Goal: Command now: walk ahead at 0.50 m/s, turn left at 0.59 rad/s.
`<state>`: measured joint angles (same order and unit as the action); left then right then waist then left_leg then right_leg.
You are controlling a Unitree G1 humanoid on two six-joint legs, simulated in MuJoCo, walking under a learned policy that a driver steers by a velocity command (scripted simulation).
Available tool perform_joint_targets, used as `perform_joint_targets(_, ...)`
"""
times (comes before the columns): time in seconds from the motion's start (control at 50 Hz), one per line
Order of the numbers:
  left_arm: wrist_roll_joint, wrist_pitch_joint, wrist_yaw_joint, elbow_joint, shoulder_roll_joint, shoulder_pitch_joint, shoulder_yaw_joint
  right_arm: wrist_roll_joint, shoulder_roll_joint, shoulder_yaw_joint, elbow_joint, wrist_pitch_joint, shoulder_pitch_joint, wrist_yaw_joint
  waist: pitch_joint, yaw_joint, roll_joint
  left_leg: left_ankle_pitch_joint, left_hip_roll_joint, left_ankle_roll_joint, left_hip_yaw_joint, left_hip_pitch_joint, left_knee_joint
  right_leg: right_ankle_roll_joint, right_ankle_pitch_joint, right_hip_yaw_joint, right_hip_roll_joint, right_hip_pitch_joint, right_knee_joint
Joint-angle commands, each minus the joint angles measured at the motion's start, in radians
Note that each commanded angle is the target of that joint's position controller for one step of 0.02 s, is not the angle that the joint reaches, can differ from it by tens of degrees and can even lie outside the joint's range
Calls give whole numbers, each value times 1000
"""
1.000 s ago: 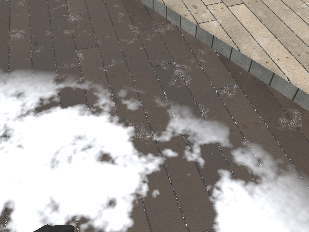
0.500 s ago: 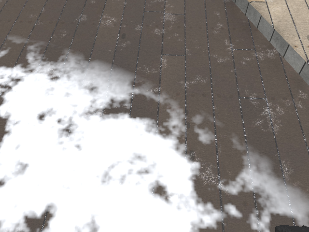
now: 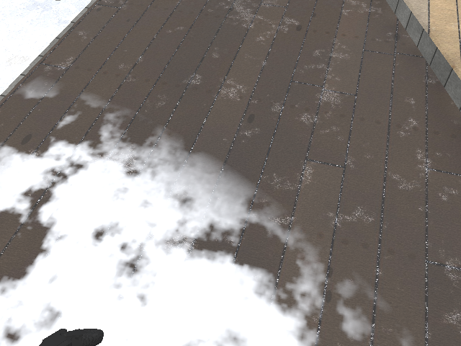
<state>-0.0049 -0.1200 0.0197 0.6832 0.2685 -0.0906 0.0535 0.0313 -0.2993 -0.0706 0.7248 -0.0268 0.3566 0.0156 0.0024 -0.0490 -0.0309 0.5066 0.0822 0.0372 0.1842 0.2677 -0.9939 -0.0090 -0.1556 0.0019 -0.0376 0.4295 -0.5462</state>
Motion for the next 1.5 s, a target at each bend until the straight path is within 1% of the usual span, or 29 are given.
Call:
perform_joint_targets(0.02,-1,10,-9,-22,125,-166,42,-7,-140,-28,-105,-12,-53,3,-60,111,99,-111,-117,-19,-31,505,-295,-162,-253,-489,370,-487,276)
perform_joint_targets(0.12,-1,0,-14,22,105,-133,37,-1,-65,-24,-126,6,-81,-14,7,64,142,-234,-187,-34,-71,439,-173,-165,44,-180,283,-321,368)
perform_joint_targets(0.36,35,39,-12,152,197,-272,51,-9,-14,12,-212,-28,-377,-62,86,133,94,-435,-143,4,-189,383,384,-159,290,34,318,-469,372)
perform_joint_targets(0.4,42,50,-15,166,221,-265,55,-15,-44,-1,-214,-29,-349,-65,54,90,123,-356,-106,40,-220,292,430,-142,524,52,329,-513,290)
perform_joint_targets(0.44,44,60,-24,175,220,-249,48,-22,-114,-42,-143,-26,-113,-56,-94,-48,121,-425,-39,94,-267,-74,510,-95,760,125,275,-446,10)
perform_joint_targets(0.46,21,56,-29,154,182,-245,29,-25,-180,-67,-102,-18,58,-39,-214,-118,56,-470,-159,141,-110,-392,461,-56,508,139,234,-221,-260)
perform_joint_targets(0.48,4,37,-15,122,43,-354,-18,-34,-278,-75,-95,-20,81,-31,-341,-32,-208,-318,-452,311,406,-699,546,6,-307,92,48,182,-638)
perform_joint_targets(0.5,34,15,-7,144,133,-300,3,-31,-190,-56,-103,-25,100,-31,-413,-89,-131,-238,-491,327,547,-684,647,-3,-437,-95,45,272,-777)
perform_joint_targets(0.52,66,8,-3,108,179,-209,19,-33,-148,-38,-93,-34,42,-32,-240,-81,-105,-298,-454,274,362,-563,661,-14,-370,-96,91,351,-797)
perform_joint_targets(0.56,40,12,-10,103,154,-156,19,-33,-86,-20,-84,-45,-72,-36,-91,-10,-35,-439,-370,213,135,-311,710,-12,-218,-78,164,296,-676)
perform_joint_targets(0.64,36,68,-14,129,90,-227,17,-42,-63,-20,-52,-85,-138,-38,-18,75,-56,-552,-340,199,-51,-109,839,18,-92,-105,185,183,-597)
perform_joint_targets(0.7,31,78,-16,109,79,-162,16,-54,-78,-27,-20,-92,-121,-24,30,62,-24,-596,-332,186,-157,-113,869,35,49,-131,179,258,-480)
perform_joint_targets(0.86,24,66,31,10,49,77,-3,-28,-129,-41,54,-65,-35,-4,96,-28,4,-624,-346,121,-325,-292,849,-17,219,-12,139,281,-109)
perform_joint_targets(0.94,25,71,51,-33,86,62,15,-16,-168,-52,64,-30,-47,9,38,19,-48,-1093,-366,81,-371,-406,661,-82,21,87,57,188,-81)
perform_joint_targets(0.98,30,76,42,9,156,-156,58,-12,-186,-53,55,-13,-77,19,-88,148,-57,-1273,-327,39,-407,-341,351,-140,2,123,-28,-114,-34)
perform_joint_targets(1.0,29,84,24,45,233,-321,93,-20,-170,-43,41,-19,-74,25,-179,224,11,-1033,-286,-6,-408,-124,71,-192,42,-16,28,-421,5)
perform_joint_targets(1.02,40,88,8,23,342,-301,115,-50,-28,1,-16,-49,-6,11,-266,125,315,-121,-51,-96,-368,365,-370,-406,-60,-608,313,-783,102)
perform_joint_targets(1.04,26,76,12,2,282,-323,88,-24,-82,0,-19,-97,-37,-10,-420,166,186,64,-31,-68,-85,484,-475,-448,-156,-865,386,-870,236)
perform_joint_targets(1.06,16,67,12,8,216,-308,72,17,-123,-11,-48,-117,-146,-23,-297,188,131,1,-88,-40,-68,550,-460,-382,-134,-696,347,-795,242)
perform_joint_targets(1.08,23,55,16,11,190,-267,64,0,-107,-4,-55,-127,-185,-20,-150,150,47,-63,-136,-24,-79,512,-337,-324,102,-521,286,-606,220)
perform_joint_targets(1.1,25,56,13,3,140,-191,49,-31,-103,-11,-47,-121,-193,-9,-111,97,5,-121,-174,-21,-95,474,-234,-281,99,-430,241,-503,244)
perform_joint_targets(1.12,14,55,8,-21,142,-146,47,-34,-114,-16,-49,-111,-166,-6,-85,57,68,-152,-187,-34,-87,399,-193,-303,161,-426,235,-385,271)
perform_joint_targets(1.18,19,51,-4,-39,145,-129,49,-45,-93,-15,-43,-78,-144,-7,-49,28,49,-186,-189,-76,-113,320,-65,-296,261,-332,185,-234,310)
perform_joint_targets(1.28,27,64,-30,-25,186,-189,62,-42,-39,12,-90,-75,-321,-14,-15,95,99,-502,-123,-115,-136,249,320,-229,130,-259,118,-142,305)
perform_joint_targets(1.36,34,76,-34,-6,181,-247,62,-23,-77,1,-114,-89,-389,-29,-14,119,124,-540,-86,-101,-106,189,461,-201,10,-352,147,-198,241)
perform_joint_targets(1.44,28,83,-35,-18,144,-228,54,-25,-125,-29,-82,-109,-255,-31,-48,33,154,-437,-84,-32,-121,-9,554,-144,19,-412,129,-230,85)
perform_joint_targets(1.46,19,79,-33,-28,95,-223,35,-39,-160,-44,-69,-113,-135,-23,-138,-27,117,-400,-190,20,-30,-208,541,-110,-18,-360,81,-156,-115)
perform_joint_targets(1.48,24,72,-33,-52,23,-319,14,-58,-249,-63,-54,-108,-18,-17,-275,-14,-124,-258,-417,143,313,-535,593,-40,-317,-214,-57,112,-445)
perform_joint_targets(1.5,47,65,-35,-62,71,-370,14,-41,-242,-65,-17,-97,34,-30,-291,-1,-307,52,-522,229,663,-586,696,-19,-455,-174,-31,332,-662)
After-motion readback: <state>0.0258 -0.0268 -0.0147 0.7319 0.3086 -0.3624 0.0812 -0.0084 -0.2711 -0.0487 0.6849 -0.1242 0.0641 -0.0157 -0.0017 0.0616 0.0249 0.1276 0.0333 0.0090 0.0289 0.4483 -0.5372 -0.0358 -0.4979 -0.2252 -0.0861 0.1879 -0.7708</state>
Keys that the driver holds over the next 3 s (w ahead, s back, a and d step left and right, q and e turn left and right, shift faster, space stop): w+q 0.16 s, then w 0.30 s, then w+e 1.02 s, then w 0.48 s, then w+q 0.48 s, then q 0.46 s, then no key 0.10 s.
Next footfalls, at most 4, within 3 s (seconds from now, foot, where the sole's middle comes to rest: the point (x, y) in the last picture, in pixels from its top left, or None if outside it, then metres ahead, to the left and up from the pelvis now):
0.46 left None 0.37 0.19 -0.76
1.00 right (238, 278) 0.69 -0.02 -0.76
1.46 left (186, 204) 0.98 0.15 -0.76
1.96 right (279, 169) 1.12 -0.20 -0.76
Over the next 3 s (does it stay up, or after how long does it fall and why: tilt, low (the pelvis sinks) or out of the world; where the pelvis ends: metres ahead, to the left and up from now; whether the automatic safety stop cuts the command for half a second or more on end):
stays up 1.47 -0.17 0.00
